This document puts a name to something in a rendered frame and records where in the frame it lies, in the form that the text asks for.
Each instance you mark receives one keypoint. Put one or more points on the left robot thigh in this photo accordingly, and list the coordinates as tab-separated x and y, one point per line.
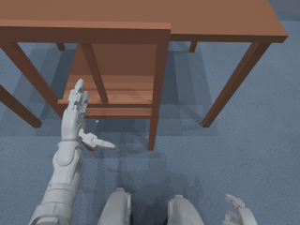
116	209

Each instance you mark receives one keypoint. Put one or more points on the chair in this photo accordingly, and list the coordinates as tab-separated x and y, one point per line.
122	65

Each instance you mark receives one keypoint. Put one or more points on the table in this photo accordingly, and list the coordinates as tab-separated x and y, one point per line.
249	21

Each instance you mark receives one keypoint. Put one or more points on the left robot hand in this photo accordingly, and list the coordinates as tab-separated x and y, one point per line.
73	120

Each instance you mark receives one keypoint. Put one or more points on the right robot thigh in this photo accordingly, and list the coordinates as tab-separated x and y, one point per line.
182	212

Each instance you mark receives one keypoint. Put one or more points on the robot left forearm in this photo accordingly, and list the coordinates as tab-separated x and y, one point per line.
60	195

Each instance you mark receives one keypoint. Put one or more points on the robot thigh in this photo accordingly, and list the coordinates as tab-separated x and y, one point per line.
116	209
182	212

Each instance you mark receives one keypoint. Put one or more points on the right robot hand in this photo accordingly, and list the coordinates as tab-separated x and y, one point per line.
244	215

